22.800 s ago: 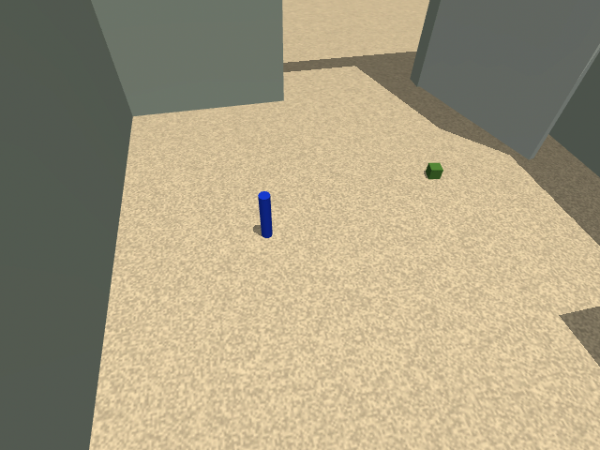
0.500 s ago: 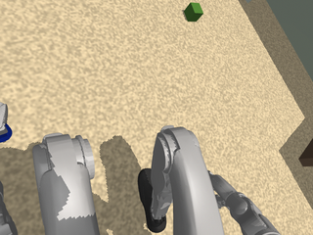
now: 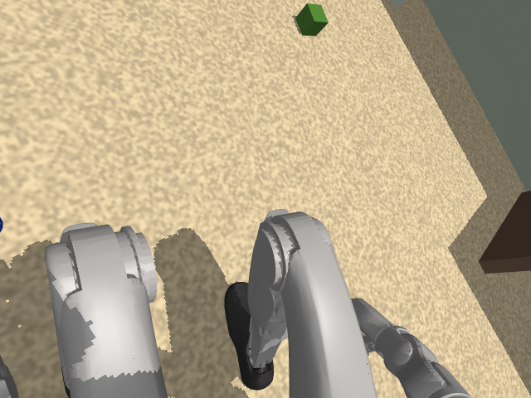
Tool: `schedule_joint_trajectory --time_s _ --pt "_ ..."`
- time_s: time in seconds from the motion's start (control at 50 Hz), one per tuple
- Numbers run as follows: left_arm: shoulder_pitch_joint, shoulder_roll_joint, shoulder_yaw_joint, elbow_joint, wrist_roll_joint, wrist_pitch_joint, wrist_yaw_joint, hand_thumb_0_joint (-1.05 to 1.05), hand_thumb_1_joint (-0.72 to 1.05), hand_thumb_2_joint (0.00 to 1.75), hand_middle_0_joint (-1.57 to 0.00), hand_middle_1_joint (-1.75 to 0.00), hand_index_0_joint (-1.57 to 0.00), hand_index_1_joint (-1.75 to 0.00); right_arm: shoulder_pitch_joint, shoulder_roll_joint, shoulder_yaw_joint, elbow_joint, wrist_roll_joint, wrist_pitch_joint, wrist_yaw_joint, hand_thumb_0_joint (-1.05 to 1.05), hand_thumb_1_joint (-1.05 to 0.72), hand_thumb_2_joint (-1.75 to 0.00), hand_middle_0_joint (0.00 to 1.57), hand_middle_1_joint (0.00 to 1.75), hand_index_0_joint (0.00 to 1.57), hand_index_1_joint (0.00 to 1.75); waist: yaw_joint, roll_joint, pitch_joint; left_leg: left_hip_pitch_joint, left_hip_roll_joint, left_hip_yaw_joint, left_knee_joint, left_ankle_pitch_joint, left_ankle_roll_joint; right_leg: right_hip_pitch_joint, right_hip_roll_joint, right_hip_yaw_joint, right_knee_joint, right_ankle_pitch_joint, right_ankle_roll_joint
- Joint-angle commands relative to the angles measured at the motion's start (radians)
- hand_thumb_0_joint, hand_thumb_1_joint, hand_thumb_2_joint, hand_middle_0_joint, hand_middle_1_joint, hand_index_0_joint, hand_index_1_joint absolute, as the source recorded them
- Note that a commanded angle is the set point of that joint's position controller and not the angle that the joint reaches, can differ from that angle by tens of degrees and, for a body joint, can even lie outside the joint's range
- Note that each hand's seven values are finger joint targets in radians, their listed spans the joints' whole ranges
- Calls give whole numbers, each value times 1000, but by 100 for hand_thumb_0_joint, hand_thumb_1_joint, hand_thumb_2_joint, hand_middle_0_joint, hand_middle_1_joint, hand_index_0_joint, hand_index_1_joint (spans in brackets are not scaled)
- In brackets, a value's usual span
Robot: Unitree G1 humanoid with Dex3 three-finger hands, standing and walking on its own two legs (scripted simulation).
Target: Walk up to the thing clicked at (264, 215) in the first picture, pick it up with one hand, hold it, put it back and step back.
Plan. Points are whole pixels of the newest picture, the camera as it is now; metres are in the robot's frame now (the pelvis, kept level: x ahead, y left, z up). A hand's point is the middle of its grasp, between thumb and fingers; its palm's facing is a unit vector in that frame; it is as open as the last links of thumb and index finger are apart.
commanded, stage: loosen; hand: left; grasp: from the side
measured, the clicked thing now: out of the picture +0.37 +0.32 -0.16
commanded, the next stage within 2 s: open in 0.06 s
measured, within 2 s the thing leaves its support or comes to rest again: rests again in 0.46 s
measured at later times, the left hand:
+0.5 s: hand out of the picture +0.38 +0.31 -0.14, palm faces +0.46 -0.89 +0.02, open 13.9 cm
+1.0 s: hand out of the picture +0.37 +0.37 -0.07, palm faces +0.48 -0.88 -0.04, open 17.5 cm
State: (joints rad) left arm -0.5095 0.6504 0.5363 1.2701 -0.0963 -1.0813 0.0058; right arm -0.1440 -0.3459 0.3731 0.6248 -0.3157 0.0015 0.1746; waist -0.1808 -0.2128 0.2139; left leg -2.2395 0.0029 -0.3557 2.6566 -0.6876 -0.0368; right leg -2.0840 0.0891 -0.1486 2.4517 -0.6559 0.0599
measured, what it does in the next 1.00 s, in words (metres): stands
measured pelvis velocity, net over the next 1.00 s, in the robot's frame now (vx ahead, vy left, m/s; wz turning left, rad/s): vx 0.00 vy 0.00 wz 0.00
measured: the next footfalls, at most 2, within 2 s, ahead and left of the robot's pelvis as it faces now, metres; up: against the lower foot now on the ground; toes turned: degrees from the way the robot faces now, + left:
none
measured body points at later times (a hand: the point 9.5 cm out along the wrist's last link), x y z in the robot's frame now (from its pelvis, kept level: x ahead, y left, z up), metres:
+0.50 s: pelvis +0.00 +0.00 +0.00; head +0.19 +0.19 +0.36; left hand +0.35 +0.36 -0.14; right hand +0.19 -0.23 -0.04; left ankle +0.08 +0.13 -0.25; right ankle +0.13 -0.14 -0.24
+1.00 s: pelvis +0.00 +0.00 +0.02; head +0.19 +0.17 +0.39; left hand +0.34 +0.41 -0.07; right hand +0.19 -0.24 -0.04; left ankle +0.08 +0.13 -0.25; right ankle +0.13 -0.14 -0.24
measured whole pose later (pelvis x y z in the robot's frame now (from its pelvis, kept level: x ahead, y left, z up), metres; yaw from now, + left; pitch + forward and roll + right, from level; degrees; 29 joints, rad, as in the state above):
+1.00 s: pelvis +0.00 +0.00 +0.02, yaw +0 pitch +18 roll -15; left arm -0.47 0.69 0.57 1.01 -0.15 -0.90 -0.11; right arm -0.06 -0.32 0.30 0.63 -0.24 0.05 0.14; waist -0.13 -0.16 0.12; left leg -2.25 0.01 -0.33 2.60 -0.69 -0.03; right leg -2.09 0.07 -0.14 2.40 -0.67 0.05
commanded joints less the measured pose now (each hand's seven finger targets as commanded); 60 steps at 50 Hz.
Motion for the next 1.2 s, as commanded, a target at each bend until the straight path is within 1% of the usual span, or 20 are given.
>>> schedule_joint_trajectory --time_s 0.0,0.04,0.22,0.32,0.36,0.48,0.5,0.6,0.74,0.78,0.86,0.88,0.92,0.96,1.0,1.08,1.1,1.12,1.14,1.18 --pt "-227 190 18 -147 -6 -94 6 0 45 123 -127 -130 -127 -130 11 -335 -109 -43 -9 3 -19 0 -88 -90 20 30 20 30 -82 469 -563 412 52 118 -335 81 0 215 14 -156 -168 167 -70" --pt "-220 184 18 -135 -5 -96 10 0 46 115 -130 -125 -131 -125 12 -333 -104 -49 -13 4 -18 0 -89 -90 20 30 20 30 -80 454 -555 394 50 117 -332 74 2 226 17 -159 -173 162 -69" --pt "-219 196 11 -117 -5 -107 9 0 -20 43 -72 -56 -72 -56 -6 -335 -101 -60 -13 -1 -15 0 -91 -90 20 30 20 30 -74 452 -520 364 50 116 -341 -3 6 196 23 -168 -179 102 -71" --pt "-171 139 -26 -78 -7 -96 3 0 -45 24 -52 -36 -51 -36 15 -333 -97 -43 -13 2 -9 0 -92 -90 20 30 20 30 -79 462 -509 393 52 103 -356 44 -4 193 21 -174 -169 136 -70" --pt "-191 196 14 -139 -10 -101 6 0 -54 18 -45 -29 -44 -29 3 -346 -101 -60 -11 2 -10 0 -92 -90 20 30 20 30 -60 494 -514 418 56 93 -373 43 -10 179 18 -176 -161 132 -73" --pt "-191 164 -14 -152 -16 -98 7 0 -61 3 -22 -7 -21 -8 12 -336 -99 -44 -11 2 -8 0 -92 -90 20 30 20 30 -77 494 -526 414 53 100 -355 71 -7 199 21 -171 -166 161 -73" --pt "-199 191 8 -171 -19 -100 11 0 -61 1 -19 -4 -17 -6 6 -339 -100 -58 -11 0 -8 0 -92 -90 20 30 20 30 -74 498 -543 415 53 104 -348 75 -5 212 23 -168 -169 170 -73" --pt "-178 146 -27 -126 -16 -93 8 0 -61 0 -11 0 -10 0 20 -331 -96 -35 -12 6 -7 0 -91 -90 20 30 20 30 -82 479 -516 406 55 101 -355 49 -4 204 21 -171 -177 141 -71" --pt "-155 261 67 -230 -10 -76 -5 0 -56 10 -5 -3 -5 -4 32 -328 -102 -43 -10 26 -18 0 -89 -90 20 30 20 30 -28 539 -591 451 58 112 -378 80 -7 238 17 -152 -175 154 -76" --pt "-196 307 89 -360 -9 -58 -14 0 -54 10 -4 -2 -4 -3 55 -326 -121 -39 -2 33 -23 0 -89 -90 20 30 20 30 -15 611 -650 497 60 119 -399 98 -12 231 12 -139 -175 164 -82" --pt "-122 244 56 -398 -27 47 -76 0 -54 9 -5 -3 -5 -3 98 -311 -163 -29 38 40 -37 0 -90 -90 20 30 20 30 -2 619 -665 479 53 141 -426 92 -6 202 6 -112 -194 167 -87" --pt "-141 279 82 -438 -39 69 -93 0 -56 8 -5 -3 -5 -3 111 -311 -173 -30 52 44 -44 0 -90 -90 20 30 20 30 9 610 -672 459 52 144 -430 85 -1 193 4 -108 -202 162 -87" --pt "-104 181 22 -395 -62 130 -138 0 -59 6 -5 -4 -6 -3 120 -301 -187 -42 79 49 -53 0 -89 -90 20 30 20 30 -2 573 -647 445 50 140 -453 64 2 157 -3 -109 -210 138 -88" --pt "-136 235 70 -463 -88 173 -163 0 -60 6 -4 -4 -5 -3 144 -297 -209 -36 103 51 -63 0 -88 -90 20 30 20 30 32 561 -681 443 47 147 -458 66 7 147 -6 -98 -217 136 -90" --pt "-142 179 37 -438 -106 215 -200 0 -61 3 -4 -2 -6 -1 151 -285 -226 -47 125 49 -69 0 -88 -89 20 30 20 30 21 529 -679 421 44 150 -467 43 12 128 -12 -93 -227 116 -90" --pt "-160 204 62 -433 -131 263 -266 0 -52 5 -2 0 -1 0 162 -271 -252 -61 158 42 -84 0 -79 -88 20 30 20 30 38 446 -676 365 38 169 -474 1 30 143 -15 -77 -267 72 -88" --pt "-107 474 156 -450 49 328 -206 0 -50 6 -5 -1 -4 -2 199 -264 -323 -24 194 59 -96 0 -87 -91 20 30 20 30 137 558 -795 525 38 201 -560 44 23 146 -28 -46 -305 67 -97" --pt "-155 429 141 -512 36 365 -188 0 -49 6 -5 -1 -4 -2 196 -248 -323 -54 208 68 -97 0 -90 -91 20 30 20 30 124 624 -827 552 49 195 -602 30 17 130 -27 -40 -300 57 -101" --pt "-164 315 75 -516 39 397 -188 0 -49 7 -5 -3 -4 -4 215 -240 -338 -54 220 72 -91 0 -90 -91 20 30 20 30 101 621 -820 559 49 192 -629 6 15 93 -29 -37 -302 46 -104" --pt "-100 317 95 -545 64 462 -173 0 -52 7 -7 -4 -6 -5 248 -229 -359 -26 239 81 -93 0 -92 -91 20 30 20 30 114 617 -829 609 45 202 -636 81 11 79 -35 -33 -310 90 -106"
